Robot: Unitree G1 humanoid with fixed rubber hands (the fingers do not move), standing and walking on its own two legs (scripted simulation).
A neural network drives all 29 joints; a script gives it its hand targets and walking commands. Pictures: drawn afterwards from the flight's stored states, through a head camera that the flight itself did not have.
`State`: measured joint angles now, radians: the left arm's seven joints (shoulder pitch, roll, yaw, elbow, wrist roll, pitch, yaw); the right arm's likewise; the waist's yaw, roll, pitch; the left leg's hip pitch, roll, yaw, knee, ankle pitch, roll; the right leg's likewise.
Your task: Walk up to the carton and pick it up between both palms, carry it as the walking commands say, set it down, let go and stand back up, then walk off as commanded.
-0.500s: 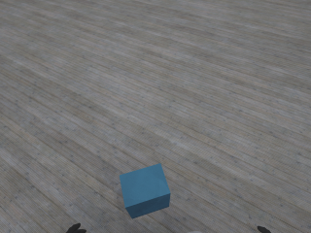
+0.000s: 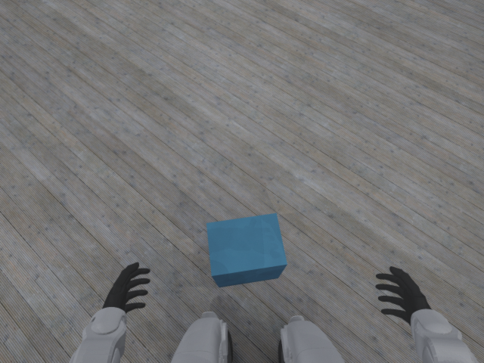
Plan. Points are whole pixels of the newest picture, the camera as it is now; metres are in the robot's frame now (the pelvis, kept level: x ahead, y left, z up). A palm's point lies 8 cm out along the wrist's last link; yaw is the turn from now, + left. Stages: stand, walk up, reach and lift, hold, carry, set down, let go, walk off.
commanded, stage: reach and lift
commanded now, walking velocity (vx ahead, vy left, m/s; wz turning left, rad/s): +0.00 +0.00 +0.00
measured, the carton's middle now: (245, 253) +0.39 +0.01 -0.58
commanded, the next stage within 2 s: none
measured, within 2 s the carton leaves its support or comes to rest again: neither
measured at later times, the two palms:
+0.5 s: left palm (138, 261) +0.28 +0.22 -0.13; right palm (376, 246) +0.29 -0.24 -0.12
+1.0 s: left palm (152, 219) +0.39 +0.21 -0.17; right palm (346, 194) +0.42 -0.22 -0.16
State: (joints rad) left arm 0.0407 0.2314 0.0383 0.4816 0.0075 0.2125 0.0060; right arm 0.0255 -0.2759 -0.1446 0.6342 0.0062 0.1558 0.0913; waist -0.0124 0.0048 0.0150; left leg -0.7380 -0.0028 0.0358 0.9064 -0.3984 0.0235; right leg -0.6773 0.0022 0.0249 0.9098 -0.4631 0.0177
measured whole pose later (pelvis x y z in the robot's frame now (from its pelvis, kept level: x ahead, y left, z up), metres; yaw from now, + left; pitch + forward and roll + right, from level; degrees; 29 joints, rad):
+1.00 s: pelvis -0.06 -0.02 -0.07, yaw +0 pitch +43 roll +0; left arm -0.86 0.20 0.33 0.75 -0.02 0.13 0.03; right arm -0.96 -0.32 -0.25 0.89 0.04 0.11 0.07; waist 0.04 -0.02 -0.10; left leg -1.53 0.02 0.02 1.05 -0.27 0.01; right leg -1.50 0.02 0.01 1.11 -0.37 0.00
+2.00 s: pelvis -0.11 -0.02 -0.29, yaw +1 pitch +46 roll +1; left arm -1.18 0.30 0.26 0.96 -0.15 0.07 0.09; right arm -1.26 -0.38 -0.12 1.00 0.16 0.10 -0.05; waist 0.04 -0.01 0.07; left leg -2.24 0.02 0.02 1.89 -0.45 0.00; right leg -2.19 0.03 0.00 1.97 -0.57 -0.01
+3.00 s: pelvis -0.12 -0.02 -0.35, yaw +1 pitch +39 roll +1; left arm -1.39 0.33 0.10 1.17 -0.27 0.00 0.14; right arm -1.40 -0.36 0.00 1.12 0.23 0.03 -0.11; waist 0.03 0.00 0.28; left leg -2.33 0.02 0.02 2.10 -0.45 0.00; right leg -2.27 0.02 0.00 2.19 -0.60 -0.01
